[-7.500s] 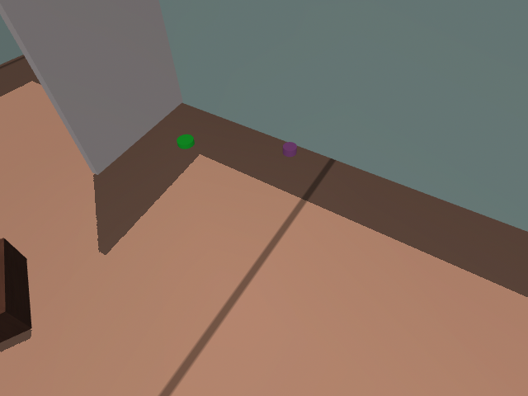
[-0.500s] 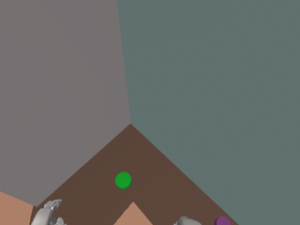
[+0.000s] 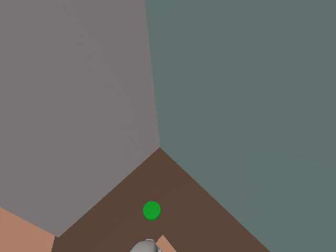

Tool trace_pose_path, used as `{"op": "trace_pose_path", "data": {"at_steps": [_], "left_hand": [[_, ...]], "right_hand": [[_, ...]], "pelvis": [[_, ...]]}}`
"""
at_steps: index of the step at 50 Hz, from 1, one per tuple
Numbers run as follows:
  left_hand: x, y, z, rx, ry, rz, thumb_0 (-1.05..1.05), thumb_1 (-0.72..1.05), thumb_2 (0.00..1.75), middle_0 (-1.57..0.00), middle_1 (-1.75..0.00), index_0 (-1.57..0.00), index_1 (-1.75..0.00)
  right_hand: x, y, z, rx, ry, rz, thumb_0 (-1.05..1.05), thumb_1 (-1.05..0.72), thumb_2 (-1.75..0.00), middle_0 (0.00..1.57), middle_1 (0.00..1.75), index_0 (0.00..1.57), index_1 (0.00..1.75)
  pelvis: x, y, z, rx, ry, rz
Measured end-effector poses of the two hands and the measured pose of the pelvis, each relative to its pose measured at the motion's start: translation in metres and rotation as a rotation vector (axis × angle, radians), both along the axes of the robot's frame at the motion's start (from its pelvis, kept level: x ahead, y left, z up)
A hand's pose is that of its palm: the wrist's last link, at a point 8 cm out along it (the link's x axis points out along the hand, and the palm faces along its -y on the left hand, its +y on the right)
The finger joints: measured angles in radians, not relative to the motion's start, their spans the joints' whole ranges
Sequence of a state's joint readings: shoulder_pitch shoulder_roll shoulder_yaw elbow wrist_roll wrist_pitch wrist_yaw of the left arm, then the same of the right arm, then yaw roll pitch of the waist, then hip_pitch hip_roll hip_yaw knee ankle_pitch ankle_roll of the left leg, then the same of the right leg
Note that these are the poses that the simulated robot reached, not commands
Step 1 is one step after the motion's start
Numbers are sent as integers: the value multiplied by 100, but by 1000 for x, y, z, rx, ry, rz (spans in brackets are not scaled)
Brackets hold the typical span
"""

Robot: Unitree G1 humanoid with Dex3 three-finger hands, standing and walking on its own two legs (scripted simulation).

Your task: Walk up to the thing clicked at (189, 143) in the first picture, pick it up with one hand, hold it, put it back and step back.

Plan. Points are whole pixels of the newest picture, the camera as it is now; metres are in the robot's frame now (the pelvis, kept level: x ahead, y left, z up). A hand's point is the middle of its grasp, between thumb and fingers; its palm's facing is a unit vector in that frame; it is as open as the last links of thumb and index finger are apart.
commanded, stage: walk up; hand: left
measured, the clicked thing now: (151, 210) +0.45 +0.17 -0.75
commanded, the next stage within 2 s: none
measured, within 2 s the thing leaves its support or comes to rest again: neither
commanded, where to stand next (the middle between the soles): +0.06 -0.03 m, yaw -2 degrees
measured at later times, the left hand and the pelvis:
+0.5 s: hand out of the picture -0.07 +0.27 -0.15, palm faces -0.03 -0.92 -0.38, open 7.4 cm; pelvis -0.07 -0.01 -0.01, yaw -5 degrees
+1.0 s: hand out of the picture +0.08 +0.29 -0.14, palm faces -0.06 -0.95 -0.31, open 7.4 cm; pelvis +0.02 +0.03 +0.01, yaw -1 degrees
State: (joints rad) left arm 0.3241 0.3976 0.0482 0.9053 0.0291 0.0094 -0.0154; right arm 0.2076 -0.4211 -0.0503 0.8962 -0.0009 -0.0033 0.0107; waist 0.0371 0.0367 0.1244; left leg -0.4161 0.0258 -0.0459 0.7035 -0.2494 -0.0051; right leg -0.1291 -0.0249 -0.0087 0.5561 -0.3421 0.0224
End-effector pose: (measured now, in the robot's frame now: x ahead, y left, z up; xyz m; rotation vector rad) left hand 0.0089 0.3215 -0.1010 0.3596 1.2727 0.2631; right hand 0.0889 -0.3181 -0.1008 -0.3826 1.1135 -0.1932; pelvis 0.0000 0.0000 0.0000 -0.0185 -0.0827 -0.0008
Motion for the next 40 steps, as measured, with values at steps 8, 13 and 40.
{"op": "trace_pose_path", "data": {"at_steps": [8,13,40], "left_hand": [[55,10,-46,-57,-46,-60,1,90,89,-20,-30,-20,-30],[56,2,-49,-91,-45,-128,0,90,89,-20,-30,-20,-30],[-63,37,12,37,33,-1,1,90,89,-20,-30,-20,-30]], "right_hand": [[-25,26,-6,-65,41,-35,0,-90,-90,20,30,21,30],[-45,20,6,-97,-17,-74,0,-90,-90,21,30,21,30],[-99,14,-9,30,175,-41,1,-90,-90,20,30,20,30]], "pelvis": [[-23,16,-20,2,9,-14],[-44,14,-19,2,40,-60],[-32,17,-3,-8,64,-6]]}}
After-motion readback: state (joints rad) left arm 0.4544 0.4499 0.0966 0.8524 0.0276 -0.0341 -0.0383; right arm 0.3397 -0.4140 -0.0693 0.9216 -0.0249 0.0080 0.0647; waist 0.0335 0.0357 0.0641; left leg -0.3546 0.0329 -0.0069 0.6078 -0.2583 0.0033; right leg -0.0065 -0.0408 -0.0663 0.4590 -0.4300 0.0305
